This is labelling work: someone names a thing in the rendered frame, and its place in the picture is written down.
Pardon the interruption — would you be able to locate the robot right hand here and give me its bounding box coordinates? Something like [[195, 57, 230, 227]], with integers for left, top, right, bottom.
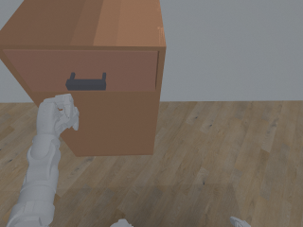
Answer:
[[229, 217, 251, 227]]

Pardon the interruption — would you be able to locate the drawer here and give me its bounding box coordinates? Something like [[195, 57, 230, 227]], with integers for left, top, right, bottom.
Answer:
[[3, 49, 158, 92]]

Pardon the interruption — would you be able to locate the handle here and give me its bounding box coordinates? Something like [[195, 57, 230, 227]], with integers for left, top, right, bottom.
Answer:
[[65, 72, 107, 91]]

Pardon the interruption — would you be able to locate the cabinet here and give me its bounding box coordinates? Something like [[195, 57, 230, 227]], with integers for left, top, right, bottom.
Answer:
[[0, 0, 167, 157]]

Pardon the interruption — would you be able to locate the robot left hand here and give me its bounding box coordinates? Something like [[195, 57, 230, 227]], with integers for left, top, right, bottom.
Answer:
[[36, 94, 80, 139]]

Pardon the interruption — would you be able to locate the robot left forearm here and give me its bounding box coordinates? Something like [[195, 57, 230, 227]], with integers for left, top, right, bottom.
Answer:
[[6, 133, 62, 227]]

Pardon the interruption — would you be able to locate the left robot shin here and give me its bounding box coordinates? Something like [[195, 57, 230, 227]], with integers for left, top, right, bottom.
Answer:
[[118, 218, 128, 223]]

